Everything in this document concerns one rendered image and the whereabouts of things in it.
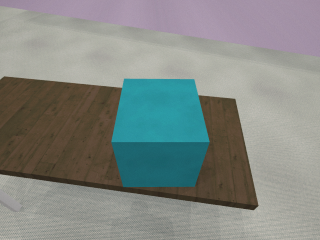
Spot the table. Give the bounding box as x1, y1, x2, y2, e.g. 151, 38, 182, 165
0, 76, 259, 212

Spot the carton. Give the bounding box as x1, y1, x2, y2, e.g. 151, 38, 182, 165
111, 78, 210, 187

